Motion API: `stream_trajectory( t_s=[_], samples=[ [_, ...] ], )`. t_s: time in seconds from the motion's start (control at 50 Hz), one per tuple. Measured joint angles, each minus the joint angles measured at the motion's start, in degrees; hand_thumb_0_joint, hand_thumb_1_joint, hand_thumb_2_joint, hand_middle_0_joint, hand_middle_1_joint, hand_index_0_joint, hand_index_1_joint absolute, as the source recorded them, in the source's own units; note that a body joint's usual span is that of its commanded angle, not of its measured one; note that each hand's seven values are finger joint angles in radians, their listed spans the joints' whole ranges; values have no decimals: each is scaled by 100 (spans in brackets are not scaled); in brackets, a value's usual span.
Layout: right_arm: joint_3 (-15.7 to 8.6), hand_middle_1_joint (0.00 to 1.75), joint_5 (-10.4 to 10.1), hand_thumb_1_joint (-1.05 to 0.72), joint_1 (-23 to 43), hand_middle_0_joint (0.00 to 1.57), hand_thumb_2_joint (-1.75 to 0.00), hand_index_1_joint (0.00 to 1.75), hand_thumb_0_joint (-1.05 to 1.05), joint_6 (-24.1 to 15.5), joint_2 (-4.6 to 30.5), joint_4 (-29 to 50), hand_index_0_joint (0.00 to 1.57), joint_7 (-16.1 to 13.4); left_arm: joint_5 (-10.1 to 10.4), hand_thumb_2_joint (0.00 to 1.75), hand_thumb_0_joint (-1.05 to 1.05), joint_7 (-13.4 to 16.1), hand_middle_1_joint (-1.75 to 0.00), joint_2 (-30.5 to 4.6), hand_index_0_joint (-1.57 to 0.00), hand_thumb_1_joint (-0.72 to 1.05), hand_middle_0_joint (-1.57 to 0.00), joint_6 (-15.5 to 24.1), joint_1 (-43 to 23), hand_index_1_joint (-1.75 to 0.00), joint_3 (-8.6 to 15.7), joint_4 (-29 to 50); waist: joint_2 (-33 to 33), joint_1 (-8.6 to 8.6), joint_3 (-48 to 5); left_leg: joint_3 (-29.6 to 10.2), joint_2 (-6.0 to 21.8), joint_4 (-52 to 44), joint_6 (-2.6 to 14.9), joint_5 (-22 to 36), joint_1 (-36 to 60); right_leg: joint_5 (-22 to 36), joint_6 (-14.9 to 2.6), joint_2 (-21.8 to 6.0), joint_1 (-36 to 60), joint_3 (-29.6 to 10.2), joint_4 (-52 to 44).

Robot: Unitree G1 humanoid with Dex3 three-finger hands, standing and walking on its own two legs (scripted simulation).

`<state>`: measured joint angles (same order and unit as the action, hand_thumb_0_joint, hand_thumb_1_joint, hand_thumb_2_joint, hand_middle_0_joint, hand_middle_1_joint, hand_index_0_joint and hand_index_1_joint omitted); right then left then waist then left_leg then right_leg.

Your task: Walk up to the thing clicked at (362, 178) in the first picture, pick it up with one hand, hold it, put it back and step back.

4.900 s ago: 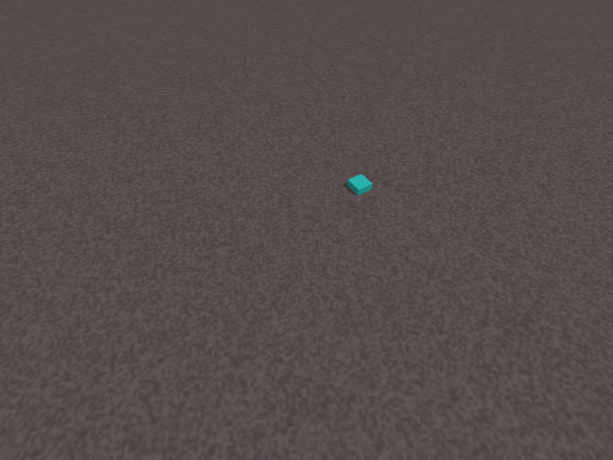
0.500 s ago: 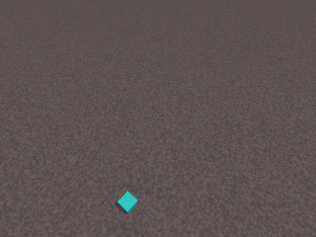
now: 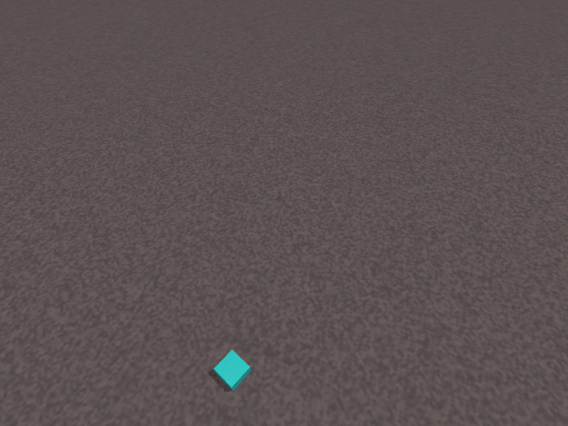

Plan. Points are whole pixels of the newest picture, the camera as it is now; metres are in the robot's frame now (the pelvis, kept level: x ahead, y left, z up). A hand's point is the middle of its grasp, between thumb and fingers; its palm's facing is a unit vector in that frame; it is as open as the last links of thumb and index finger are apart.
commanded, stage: walk up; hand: left
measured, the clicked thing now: (232, 369) +0.47 +0.21 -0.76
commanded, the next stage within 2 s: stand in 0.62 s
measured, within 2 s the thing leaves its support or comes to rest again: neither
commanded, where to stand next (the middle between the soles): +0.03 +0.00 m, yaw +0 degrees
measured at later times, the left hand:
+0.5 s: hand out of the picture +0.09 +0.25 -0.16, palm faces -0.01 -0.95 -0.32, open 7.4 cm
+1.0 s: hand out of the picture +0.09 +0.24 -0.15, palm faces -0.02 -0.94 -0.34, open 7.4 cm
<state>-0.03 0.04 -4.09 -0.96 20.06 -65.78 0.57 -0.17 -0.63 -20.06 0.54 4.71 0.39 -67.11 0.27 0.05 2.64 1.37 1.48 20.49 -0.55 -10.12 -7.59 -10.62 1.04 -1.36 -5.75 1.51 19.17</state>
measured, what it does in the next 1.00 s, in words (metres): stands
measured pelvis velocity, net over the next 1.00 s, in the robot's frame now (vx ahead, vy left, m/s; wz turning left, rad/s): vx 0.01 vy -0.01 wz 0.01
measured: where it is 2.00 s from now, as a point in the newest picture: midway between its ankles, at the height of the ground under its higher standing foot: outside the picture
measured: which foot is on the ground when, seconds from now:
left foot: down 0.00-1.00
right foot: down 0.00-1.00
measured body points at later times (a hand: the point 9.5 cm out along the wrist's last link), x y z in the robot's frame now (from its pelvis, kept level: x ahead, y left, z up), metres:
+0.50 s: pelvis +0.01 +0.00 +0.00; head +0.01 +0.00 +0.45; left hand +0.09 +0.30 -0.14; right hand +0.08 -0.30 -0.13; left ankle +0.01 +0.12 -0.75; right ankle +0.00 -0.13 -0.75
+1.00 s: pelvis +0.01 -0.01 +0.00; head +0.02 -0.01 +0.45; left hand +0.09 +0.29 -0.13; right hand +0.09 -0.30 -0.13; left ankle +0.01 +0.12 -0.75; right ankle +0.00 -0.13 -0.75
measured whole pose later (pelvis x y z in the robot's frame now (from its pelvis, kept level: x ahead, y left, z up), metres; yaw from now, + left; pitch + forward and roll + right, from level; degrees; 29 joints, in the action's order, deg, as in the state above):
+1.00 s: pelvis +0.01 -0.01 +0.00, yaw +0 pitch -2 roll +0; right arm 0.2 0.3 -4.4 -0.8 19.6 -65.7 0.3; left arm -0.2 -0.4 -19.9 0.4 5.0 0.2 -65.4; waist 0.0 -0.3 3.2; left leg 1.0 1.5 17.4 -1.2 -9.1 -6.2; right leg -10.6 0.6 -1.3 -5.0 1.9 17.8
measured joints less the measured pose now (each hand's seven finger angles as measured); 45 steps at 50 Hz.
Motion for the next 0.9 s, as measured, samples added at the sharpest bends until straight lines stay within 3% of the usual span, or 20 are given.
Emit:
stream_trajectory(
  t_s=[0.9],
  samples=[
    [16,30,24,-91,-31,20,-90,30,1,18,-46,-1,21,-34,-4,89,1,20,-30,30,-20,90,-21,-19,-17,-30,-11,160,-26,-50,79,-25,-13,-304,-49,105,124,2,-30,-8,57,29,-135]
  ],
)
